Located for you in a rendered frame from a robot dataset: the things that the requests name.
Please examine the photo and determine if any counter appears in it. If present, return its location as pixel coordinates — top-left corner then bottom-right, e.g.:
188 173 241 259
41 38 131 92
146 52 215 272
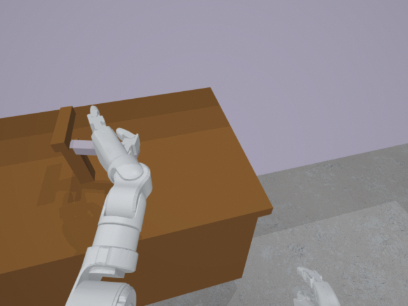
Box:
0 87 273 306

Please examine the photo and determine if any left robot upper arm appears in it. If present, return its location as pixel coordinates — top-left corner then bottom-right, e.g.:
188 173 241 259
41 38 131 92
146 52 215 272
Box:
67 280 136 306

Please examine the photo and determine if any tap lever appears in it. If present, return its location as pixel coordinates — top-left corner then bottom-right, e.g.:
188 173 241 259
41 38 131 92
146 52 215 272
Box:
69 140 140 158

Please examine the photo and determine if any left robot forearm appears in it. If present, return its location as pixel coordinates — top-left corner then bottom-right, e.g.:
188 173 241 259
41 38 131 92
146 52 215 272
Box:
65 154 152 306

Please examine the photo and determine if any left robot hand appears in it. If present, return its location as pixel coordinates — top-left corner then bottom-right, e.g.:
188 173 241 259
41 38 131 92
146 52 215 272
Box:
87 105 140 172

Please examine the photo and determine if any right robot hand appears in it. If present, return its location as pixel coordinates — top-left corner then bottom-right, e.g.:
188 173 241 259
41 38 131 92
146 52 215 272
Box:
293 266 340 306

